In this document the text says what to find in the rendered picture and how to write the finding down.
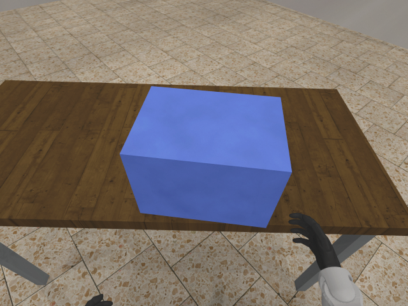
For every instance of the robot right forearm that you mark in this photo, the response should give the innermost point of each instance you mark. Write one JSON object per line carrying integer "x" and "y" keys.
{"x": 338, "y": 289}

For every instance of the robot right hand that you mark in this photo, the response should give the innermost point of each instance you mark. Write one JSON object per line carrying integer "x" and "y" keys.
{"x": 317, "y": 241}

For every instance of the table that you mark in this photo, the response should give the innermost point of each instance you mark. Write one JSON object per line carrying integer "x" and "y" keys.
{"x": 60, "y": 167}

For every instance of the carton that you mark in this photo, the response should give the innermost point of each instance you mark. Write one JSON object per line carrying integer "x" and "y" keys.
{"x": 210, "y": 156}

